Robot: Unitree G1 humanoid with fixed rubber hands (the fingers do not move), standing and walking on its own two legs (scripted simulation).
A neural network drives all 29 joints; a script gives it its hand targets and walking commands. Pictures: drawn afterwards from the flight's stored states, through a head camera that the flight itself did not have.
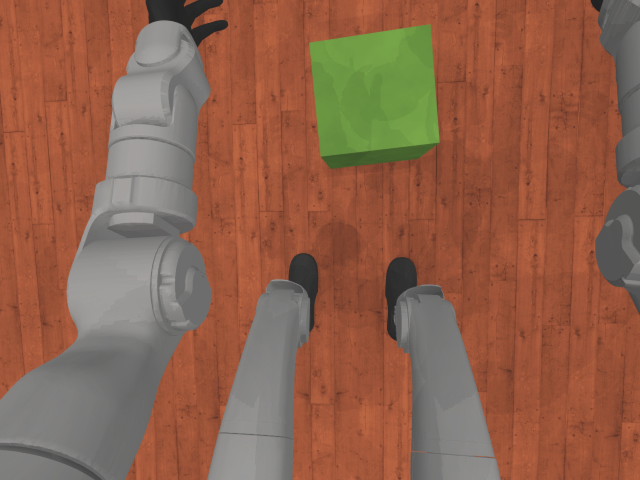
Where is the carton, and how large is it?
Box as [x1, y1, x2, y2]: [309, 24, 439, 168]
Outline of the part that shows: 430,24 309,43 320,154 330,168 417,158 439,142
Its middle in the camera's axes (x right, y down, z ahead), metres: +0.11 -0.27 +0.80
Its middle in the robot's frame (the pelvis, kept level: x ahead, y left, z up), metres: +0.57 -0.01 -0.54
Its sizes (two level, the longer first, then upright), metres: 0.210 0.200 0.250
